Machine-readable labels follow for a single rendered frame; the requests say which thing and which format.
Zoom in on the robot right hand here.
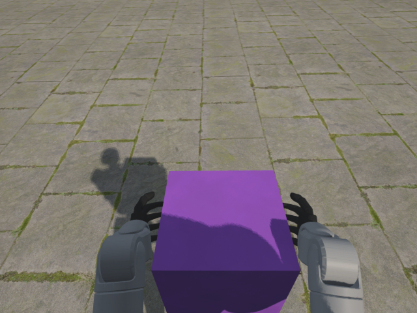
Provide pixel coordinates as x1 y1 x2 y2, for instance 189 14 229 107
283 193 317 246

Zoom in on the left robot forearm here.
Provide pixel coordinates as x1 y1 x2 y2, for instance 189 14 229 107
93 220 152 313

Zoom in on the carton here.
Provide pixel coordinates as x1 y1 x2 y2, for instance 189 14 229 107
151 170 300 313

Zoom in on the right robot forearm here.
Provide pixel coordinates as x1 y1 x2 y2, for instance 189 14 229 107
298 222 365 313

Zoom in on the robot left hand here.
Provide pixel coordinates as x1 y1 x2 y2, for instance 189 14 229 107
130 192 164 242

